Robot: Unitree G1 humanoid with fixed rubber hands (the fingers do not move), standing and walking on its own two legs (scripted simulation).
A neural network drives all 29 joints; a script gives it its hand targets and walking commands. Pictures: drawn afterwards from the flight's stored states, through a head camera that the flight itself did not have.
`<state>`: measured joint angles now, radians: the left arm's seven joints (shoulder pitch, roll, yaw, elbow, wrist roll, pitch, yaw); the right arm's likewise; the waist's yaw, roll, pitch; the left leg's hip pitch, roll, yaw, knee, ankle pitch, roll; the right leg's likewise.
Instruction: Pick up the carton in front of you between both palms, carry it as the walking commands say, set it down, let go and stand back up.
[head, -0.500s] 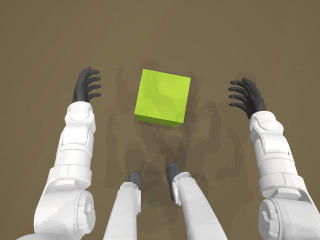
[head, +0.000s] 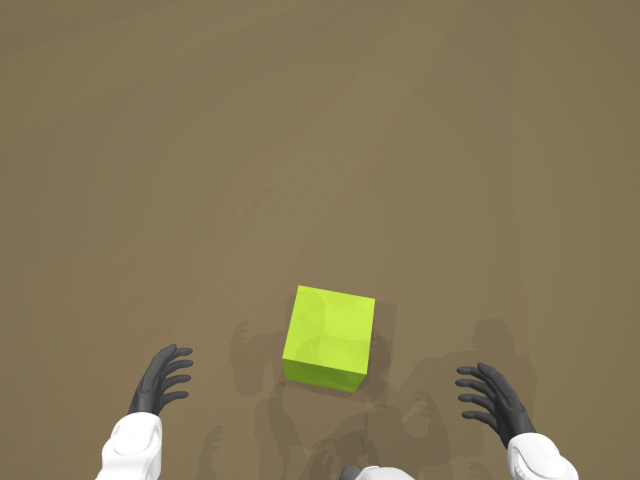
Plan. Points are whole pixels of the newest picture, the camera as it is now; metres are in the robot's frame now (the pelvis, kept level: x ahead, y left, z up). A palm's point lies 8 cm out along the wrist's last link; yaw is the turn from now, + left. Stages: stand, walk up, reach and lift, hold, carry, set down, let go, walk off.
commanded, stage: let go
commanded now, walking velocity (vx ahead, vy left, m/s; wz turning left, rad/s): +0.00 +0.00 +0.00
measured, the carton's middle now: (327, 341) +0.45 -0.06 -0.64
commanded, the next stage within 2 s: stand in 0.58 s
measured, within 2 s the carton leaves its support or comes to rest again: neither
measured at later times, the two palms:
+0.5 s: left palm (114, 462) +0.16 +0.24 -0.06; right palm (510, 423) +0.17 -0.23 -0.06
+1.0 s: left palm out of the picture +0.13 +0.23 -0.11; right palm (536, 458) +0.13 -0.28 -0.11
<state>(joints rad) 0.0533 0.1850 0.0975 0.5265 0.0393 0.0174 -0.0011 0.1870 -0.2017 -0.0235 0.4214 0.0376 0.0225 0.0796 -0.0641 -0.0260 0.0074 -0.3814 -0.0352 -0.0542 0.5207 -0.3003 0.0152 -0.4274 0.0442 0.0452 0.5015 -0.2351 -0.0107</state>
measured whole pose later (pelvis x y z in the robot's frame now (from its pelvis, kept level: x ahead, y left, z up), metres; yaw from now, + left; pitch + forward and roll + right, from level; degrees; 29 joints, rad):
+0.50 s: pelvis +0.00 +0.01 +0.00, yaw -1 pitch -4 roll +0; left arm 0.23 0.21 0.03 0.45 -0.01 0.10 -0.03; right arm 0.21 -0.23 -0.03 0.39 -0.02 0.20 0.03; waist 0.00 0.01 0.08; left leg -0.08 -0.04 -0.03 0.48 -0.32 0.03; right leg -0.14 0.03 0.06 0.48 -0.27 0.00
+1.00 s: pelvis +0.05 -0.02 -0.01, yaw -1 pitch +4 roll +0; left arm 0.35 0.23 0.00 0.74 0.02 -0.05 0.01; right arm 0.33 -0.28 0.01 0.71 -0.02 -0.05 -0.04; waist 0.00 0.04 -0.10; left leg -0.22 0.01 -0.02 0.56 -0.42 -0.01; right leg -0.29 0.07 0.04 0.59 -0.37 -0.04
